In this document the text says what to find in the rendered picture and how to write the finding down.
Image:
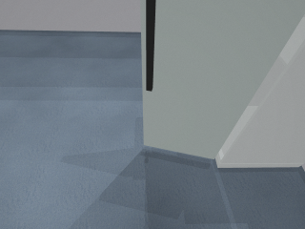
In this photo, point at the fridge door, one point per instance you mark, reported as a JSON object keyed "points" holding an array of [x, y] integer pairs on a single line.
{"points": [[209, 59]]}

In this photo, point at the handle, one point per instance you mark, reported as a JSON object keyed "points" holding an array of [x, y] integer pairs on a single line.
{"points": [[150, 33]]}

